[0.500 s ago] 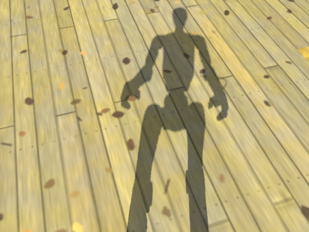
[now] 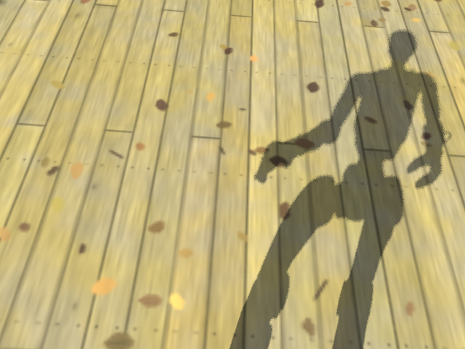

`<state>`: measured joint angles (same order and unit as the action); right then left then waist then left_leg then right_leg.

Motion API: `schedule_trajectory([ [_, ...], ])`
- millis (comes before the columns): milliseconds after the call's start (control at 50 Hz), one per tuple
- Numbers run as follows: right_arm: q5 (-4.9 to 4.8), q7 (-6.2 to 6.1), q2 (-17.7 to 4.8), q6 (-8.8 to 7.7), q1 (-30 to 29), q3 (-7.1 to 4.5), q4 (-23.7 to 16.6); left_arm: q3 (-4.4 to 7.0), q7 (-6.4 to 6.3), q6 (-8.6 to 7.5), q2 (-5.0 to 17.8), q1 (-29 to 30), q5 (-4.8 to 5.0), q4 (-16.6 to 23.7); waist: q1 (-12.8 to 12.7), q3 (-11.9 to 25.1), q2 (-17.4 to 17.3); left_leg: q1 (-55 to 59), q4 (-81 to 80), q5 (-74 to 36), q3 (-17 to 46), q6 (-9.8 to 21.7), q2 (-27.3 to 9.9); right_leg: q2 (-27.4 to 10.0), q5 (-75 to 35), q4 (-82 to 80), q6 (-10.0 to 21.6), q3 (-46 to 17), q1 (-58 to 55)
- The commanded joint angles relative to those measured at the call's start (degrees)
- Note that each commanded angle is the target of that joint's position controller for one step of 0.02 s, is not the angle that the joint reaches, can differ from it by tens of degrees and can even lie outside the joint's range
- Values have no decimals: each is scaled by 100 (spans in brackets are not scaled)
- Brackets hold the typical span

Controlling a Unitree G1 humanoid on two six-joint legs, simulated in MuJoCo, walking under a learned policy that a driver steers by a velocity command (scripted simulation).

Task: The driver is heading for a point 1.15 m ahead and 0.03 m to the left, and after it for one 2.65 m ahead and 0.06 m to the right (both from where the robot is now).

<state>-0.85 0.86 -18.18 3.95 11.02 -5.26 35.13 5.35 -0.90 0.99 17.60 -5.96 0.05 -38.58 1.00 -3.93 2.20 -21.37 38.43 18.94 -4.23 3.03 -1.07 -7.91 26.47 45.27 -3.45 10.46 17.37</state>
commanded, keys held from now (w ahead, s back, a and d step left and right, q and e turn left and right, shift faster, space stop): q+shift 0.28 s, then shift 0.16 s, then e+shift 0.38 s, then w+e+shift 0.18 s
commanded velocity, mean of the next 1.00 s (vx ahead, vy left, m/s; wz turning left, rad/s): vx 0.06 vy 0.00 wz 0.12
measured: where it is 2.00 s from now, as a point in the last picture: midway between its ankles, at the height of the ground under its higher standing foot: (329, 217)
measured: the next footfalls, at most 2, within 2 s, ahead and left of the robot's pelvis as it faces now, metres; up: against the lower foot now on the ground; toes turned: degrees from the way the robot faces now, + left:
right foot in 0.48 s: +0.16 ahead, -0.10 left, +0.00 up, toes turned +28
right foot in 1.32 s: +0.41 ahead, -0.18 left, +0.00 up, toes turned -21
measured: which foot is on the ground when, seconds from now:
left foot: down 0.00-1.00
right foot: up 0.00-0.46, down 0.48-0.80, up 0.82-1.00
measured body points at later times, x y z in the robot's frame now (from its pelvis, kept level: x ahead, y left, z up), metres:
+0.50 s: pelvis +0.05 -0.01 +0.01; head +0.08 +0.00 +0.46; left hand +0.09 +0.32 -0.08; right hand +0.35 -0.19 -0.06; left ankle +0.01 +0.09 -0.72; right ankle +0.13 -0.12 -0.72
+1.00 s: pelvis +0.10 +0.00 +0.02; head +0.11 +0.02 +0.47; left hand +0.25 +0.30 -0.07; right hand +0.19 -0.29 -0.07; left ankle +0.00 +0.09 -0.72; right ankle +0.11 -0.15 -0.63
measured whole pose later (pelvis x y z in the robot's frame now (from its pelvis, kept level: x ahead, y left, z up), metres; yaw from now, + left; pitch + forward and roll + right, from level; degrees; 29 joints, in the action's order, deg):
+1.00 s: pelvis +0.10 +0.00 +0.02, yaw +3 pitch +2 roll +0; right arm 0.4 -2.1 -16.6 -3.1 18.4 -4.4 38.7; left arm 5.7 1.2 1.2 20.9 -10.6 2.5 -37.2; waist 2.8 0.7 2.2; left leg -3.5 19.4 18.5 -3.8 2.5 1.7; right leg -1.8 15.7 66.6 -2.2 -3.9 35.4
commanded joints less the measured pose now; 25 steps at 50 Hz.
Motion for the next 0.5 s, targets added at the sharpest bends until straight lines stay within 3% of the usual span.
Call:
schedule_trajectory([
  [20, 203, -17, -1503, -339, 864, -409, -401, 98, -37, -139, 519, 742, -109, 772, 487, 1430, -1273, 2447, -1938, -3279, 3615, 1924, -2060, 739, 1341, 2933, -87, -1408, 2559],
  [40, 126, -50, -1342, -427, 703, -345, -357, 97, -62, -164, 497, 803, -13, 765, 329, 1129, -1023, 2197, -1951, -2708, 3213, 1626, -1773, 689, 830, 2860, 78, -1557, 2602],
  [60, -3, -101, -1194, -427, 384, -308, -380, 126, -109, -174, 542, 662, -32, 648, 120, 890, -603, 1980, -1927, -2320, 2850, 1300, -1472, 572, 278, 2532, 129, -1625, 2615],
  [80, -88, -169, -1042, -376, 34, -245, -455, 173, -151, -169, 665, 570, -86, 607, -48, 786, -627, 1731, -1916, -2245, 2614, 1090, -1277, 532, -158, 2201, 128, -1651, 2482],
  [140, 1, -293, -992, -284, -157, -200, -602, 141, -92, -177, 502, 258, -82, 406, -186, 999, -737, 1418, -1851, -2622, 2361, 985, -914, 828, -814, 1932, -35, -1589, 1949],
  [240, -36, -360, -1121, -214, -92, -253, -632, 77, -85, -194, 397, 431, -27, 366, -85, 918, -923, 1366, -1739, -1840, 2813, 895, -673, 1115, -1039, 619, -216, -1765, 1825],
  [300, -13, -356, -1119, -172, -204, -254, -693, 84, -47, -233, 456, 432, -5, 305, -47, 912, -1087, 1269, -1604, -1552, 3080, 827, -617, 1159, -1064, 89, -211, -1831, 1582],
  [380, 53, -287, -977, -132, -234, -157, -701, 66, 34, -306, 510, 372, -2, 260, 101, 1087, -1243, 1258, -1203, -2564, 3262, 852, -676, 1053, -872, -330, -104, -1719, 982],
  [440, 22, -243, -899, -114, -379, -85, -709, 70, 109, -373, 538, 187, 8, 243, 20, 1045, -1225, 1249, -979, -3047, 3449, 827, -610, 995, -992, -1119, 77, -1580, 417],
  [460, 1, -246, -767, -118, -511, -20, -704, 55, 143, -401, 506, -43, -9, 165, -146, 1053, -1142, 1160, -898, -2788, 3303, 681, -523, 896, -1656, -1801, 177, -1505, -58],
  [480, 54, -246, -463, -156, -343, 90, -628, 0, 165, -422, 455, -57, -99, 164, -133, 1077, -879, 954, -852, -2056, 3089, 392, -312, 579, -2683, -2416, 312, -1818, -666],
  [500, 241, -235, -103, -209, 184, 207, -484, -38, 160, -422, 622, 108, -220, 257, 238, 1175, 204, 816, -185, -393, 2401, 21, 291, -263, -3841, -2662, 623, -2860, -1020],
])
